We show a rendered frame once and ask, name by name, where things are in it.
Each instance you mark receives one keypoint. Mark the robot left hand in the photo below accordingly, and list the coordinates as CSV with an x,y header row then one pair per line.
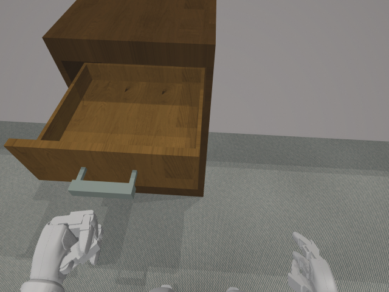
x,y
79,233

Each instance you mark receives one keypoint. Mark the cabinet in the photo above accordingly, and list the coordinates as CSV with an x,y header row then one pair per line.
x,y
179,33

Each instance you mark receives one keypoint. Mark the robot left forearm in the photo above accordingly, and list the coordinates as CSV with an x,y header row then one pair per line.
x,y
41,285

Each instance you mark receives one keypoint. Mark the handle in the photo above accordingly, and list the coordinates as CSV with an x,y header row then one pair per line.
x,y
102,189

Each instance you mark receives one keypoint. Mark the robot right hand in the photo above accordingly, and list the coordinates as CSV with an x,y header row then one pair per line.
x,y
316,273

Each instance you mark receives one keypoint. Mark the drawer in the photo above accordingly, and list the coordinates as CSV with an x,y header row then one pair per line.
x,y
115,118

